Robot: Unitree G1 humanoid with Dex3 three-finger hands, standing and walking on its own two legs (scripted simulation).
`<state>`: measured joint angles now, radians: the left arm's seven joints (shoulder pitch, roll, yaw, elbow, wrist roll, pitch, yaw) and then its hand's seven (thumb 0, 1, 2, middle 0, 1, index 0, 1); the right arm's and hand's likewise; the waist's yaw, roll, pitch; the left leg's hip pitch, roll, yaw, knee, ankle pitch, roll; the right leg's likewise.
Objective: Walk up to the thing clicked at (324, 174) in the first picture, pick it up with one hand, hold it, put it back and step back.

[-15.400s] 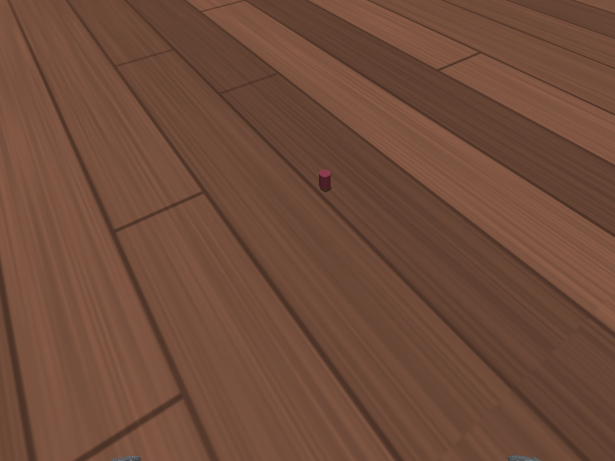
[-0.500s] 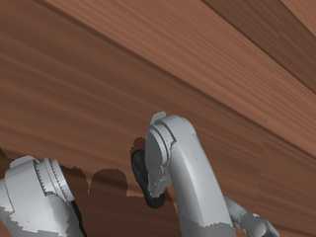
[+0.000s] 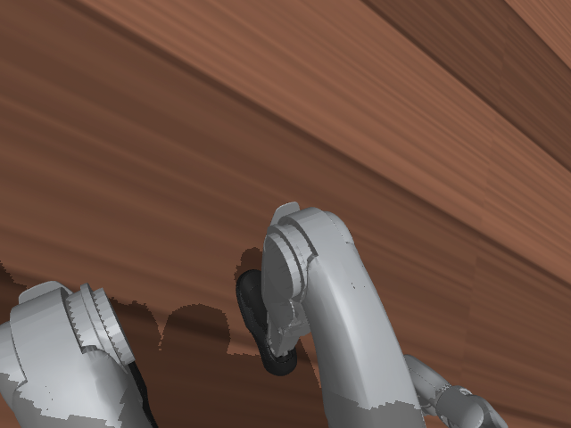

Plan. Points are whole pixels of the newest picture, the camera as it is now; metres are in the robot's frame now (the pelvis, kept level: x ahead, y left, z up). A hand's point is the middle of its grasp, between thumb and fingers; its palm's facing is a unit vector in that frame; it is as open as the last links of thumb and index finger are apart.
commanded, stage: settle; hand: left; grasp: from above
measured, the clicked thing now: out of the picture +0.44 +0.33 -0.26
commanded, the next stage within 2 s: lift in 0.78 s
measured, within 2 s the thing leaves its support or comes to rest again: leaves its support in 0.08 s
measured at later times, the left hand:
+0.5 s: hand out of the picture +0.42 +0.34 -0.15, palm faces -0.44 -0.12 -0.89, open 7.8 cm
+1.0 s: hand out of the picture +0.42 +0.34 -0.10, palm faces -0.45 -0.11 -0.89, open 7.7 cm
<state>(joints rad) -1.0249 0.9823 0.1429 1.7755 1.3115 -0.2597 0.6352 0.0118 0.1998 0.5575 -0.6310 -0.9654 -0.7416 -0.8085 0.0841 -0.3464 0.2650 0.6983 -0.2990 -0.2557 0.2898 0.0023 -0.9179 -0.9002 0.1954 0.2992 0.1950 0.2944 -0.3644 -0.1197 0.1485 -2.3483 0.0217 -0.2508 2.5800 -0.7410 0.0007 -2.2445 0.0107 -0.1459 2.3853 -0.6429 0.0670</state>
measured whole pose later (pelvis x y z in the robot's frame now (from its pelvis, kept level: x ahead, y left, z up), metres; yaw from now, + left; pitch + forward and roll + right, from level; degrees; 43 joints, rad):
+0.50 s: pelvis +0.00 -0.01 +0.02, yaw +4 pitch +33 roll -10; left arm -0.93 0.76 0.09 1.45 1.24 -0.20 0.40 0.00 0.21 0.50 -0.69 -0.86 -0.79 -0.73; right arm 0.13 -0.32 0.09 0.73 -0.17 -0.12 0.27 0.00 -0.92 -0.90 0.20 0.30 0.20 0.29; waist -0.24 0.00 -0.04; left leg -2.35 0.01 -0.17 2.47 -0.72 0.00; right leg -2.27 -0.02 -0.09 2.34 -0.66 0.04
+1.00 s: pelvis -0.01 -0.01 +0.05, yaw +7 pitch +34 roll -8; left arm -0.94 0.73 0.06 1.37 1.23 -0.21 0.30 -0.01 0.20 0.48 -0.77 -0.75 -0.85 -0.65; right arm 0.19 -0.29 0.05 0.73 -0.12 -0.04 0.15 0.00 -0.92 -0.90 0.20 0.30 0.20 0.29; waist -0.23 0.02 -0.07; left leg -2.29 0.01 -0.13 2.36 -0.67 0.00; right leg -2.22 -0.03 -0.06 2.26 -0.63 0.04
